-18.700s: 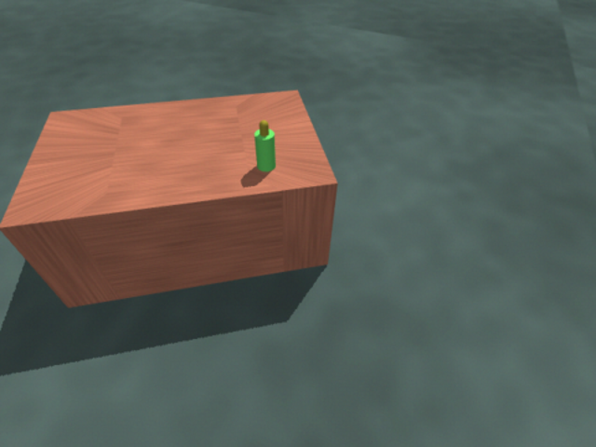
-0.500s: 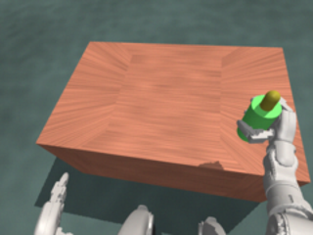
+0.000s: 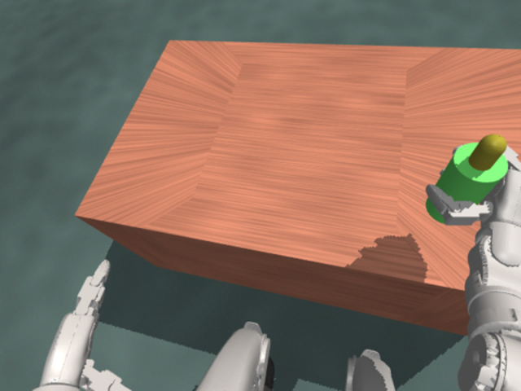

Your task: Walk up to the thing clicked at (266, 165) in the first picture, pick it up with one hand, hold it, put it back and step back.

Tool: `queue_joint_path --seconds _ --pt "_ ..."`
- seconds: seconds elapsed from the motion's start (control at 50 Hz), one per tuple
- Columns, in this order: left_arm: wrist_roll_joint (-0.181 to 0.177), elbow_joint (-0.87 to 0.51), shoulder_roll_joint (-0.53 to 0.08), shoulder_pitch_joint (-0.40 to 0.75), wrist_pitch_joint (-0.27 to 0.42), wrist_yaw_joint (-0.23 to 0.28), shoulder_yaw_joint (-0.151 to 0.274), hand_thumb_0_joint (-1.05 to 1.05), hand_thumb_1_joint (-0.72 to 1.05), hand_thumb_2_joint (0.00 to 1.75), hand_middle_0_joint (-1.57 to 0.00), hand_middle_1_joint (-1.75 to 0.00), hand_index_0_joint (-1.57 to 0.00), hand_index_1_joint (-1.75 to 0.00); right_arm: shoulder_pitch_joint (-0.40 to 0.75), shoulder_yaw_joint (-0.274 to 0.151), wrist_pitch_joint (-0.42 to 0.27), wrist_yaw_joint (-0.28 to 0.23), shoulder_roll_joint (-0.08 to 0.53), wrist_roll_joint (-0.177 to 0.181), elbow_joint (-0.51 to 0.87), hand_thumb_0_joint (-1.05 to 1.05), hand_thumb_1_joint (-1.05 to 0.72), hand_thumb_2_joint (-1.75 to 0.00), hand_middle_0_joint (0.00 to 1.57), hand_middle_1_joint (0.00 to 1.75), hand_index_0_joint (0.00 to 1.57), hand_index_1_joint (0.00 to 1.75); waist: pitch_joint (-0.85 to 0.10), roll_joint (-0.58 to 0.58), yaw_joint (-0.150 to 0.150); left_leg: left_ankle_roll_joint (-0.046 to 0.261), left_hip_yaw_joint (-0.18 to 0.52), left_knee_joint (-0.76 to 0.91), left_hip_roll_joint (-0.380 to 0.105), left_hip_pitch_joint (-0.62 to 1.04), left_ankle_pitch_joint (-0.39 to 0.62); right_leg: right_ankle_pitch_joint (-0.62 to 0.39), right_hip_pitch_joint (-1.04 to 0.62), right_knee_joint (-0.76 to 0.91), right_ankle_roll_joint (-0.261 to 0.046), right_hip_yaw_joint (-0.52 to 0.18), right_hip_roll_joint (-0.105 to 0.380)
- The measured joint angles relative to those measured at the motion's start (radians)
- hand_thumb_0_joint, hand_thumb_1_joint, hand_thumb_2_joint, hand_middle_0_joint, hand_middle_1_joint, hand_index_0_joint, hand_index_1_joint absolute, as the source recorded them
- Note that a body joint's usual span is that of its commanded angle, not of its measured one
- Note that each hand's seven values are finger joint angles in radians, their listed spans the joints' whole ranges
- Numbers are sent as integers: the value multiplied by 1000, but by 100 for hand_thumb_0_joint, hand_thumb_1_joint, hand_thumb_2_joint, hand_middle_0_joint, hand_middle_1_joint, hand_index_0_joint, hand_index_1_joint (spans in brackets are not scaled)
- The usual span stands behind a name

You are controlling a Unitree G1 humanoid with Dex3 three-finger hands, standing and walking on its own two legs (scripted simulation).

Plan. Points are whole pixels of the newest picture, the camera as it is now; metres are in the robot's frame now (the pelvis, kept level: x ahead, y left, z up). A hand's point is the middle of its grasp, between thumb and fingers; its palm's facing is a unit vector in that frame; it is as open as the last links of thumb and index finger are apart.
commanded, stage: crouch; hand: right
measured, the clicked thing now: (467, 178) +0.47 -0.21 +0.01
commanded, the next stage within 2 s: lower in 0.12 s
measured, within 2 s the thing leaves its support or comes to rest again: rests again in 1.18 s
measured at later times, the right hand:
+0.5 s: hand (451, 193) +0.48 -0.21 -0.06, palm faces +0.21 +0.98 +0.02, open 9.1 cm
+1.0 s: hand (441, 203) +0.48 -0.21 -0.11, palm faces +0.21 +0.98 +0.02, open 9.2 cm
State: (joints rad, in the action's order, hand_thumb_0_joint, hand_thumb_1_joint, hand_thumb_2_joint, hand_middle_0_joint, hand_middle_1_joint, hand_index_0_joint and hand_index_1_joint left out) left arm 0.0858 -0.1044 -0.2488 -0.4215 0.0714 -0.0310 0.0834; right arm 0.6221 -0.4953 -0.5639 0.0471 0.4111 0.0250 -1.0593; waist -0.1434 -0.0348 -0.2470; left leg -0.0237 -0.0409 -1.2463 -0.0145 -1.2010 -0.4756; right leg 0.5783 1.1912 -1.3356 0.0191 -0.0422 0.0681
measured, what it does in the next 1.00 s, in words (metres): lowers itself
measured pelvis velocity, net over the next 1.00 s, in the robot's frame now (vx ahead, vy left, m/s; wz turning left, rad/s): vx -0.02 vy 0.00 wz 0.03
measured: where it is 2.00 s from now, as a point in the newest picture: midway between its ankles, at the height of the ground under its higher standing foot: outside the picture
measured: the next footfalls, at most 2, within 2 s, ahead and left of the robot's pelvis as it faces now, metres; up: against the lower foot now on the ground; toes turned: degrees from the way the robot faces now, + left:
none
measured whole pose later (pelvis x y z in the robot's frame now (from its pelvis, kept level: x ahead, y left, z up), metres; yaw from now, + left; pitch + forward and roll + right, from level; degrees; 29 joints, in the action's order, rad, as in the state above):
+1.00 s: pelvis -0.02 +0.00 -0.06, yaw +1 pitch +30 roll +5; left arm 0.10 -0.33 -0.29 -0.46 0.09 -0.06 0.10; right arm 0.70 -0.60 -0.61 0.07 0.55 -0.03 -1.16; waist -0.16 -0.04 -0.35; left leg -0.02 -0.06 -1.47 -0.01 -1.49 -0.51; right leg 0.63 1.49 -1.59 0.02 -0.08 0.07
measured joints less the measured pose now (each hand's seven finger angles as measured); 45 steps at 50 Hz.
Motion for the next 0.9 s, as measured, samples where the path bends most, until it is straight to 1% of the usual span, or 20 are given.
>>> queue_joint_path --seconds 0.1,0.26,0.34,0.42,0.52,0.66,0.9 --pt "-1 -28 -2 -7 -3 -1 -10 -1 -50 3 -5 -6 -7 -4 4 -17 0 10 8 2 -11 0 34 -114 76 112 79 113 -5 6 -7 4 -4 -17 1 -16 -10 9 16 -16 4 -5 1" --pt "-2 -61 -11 -12 -9 -1 -8 -1 -50 3 -6 -6 -7 -4 15 -35 -3 25 24 -3 -24 0 34 -114 76 112 79 113 -6 6 -17 7 -11 -36 2 -39 -18 15 41 -35 8 -14 2" --pt "0 -76 -9 -17 -2 0 -13 0 -51 4 -6 -5 -7 -4 31 -40 -14 32 36 -3 -54 0 34 -114 76 112 79 113 -5 5 -24 8 -17 -45 2 -52 -20 17 58 -47 9 -21 1" --pt "7 -105 -8 -16 -5 -7 -24 0 -51 4 -6 -5 -7 -4 39 -58 -29 33 53 -13 -71 0 34 -114 75 112 79 113 -7 3 -36 8 -17 -70 2 -90 -23 22 96 -74 9 -23 2" --pt "10 -138 -16 -21 4 -11 -12 0 -52 4 -6 -5 -7 -4 45 -76 -39 38 73 -16 -74 0 34 -114 75 112 79 113 -4 1 -55 7 -17 -107 3 -139 -29 32 146 -116 7 -26 2" --pt "16 -173 -28 -30 9 -16 3 0 -53 5 -6 -5 -7 -5 51 -90 -46 35 96 -29 -76 0 34 -114 75 112 79 114 -10 -6 -76 6 -20 -149 8 -194 -34 43 204 -166 7 -33 6" --pt "18 -212 -35 -34 15 -23 10 0 -53 5 -6 -5 -7 -5 77 -100 -45 24 128 -45 -96 0 34 -114 75 113 78 114 -12 -5 -98 3 -23 -205 9 -263 -38 53 277 -232 4 -41 5"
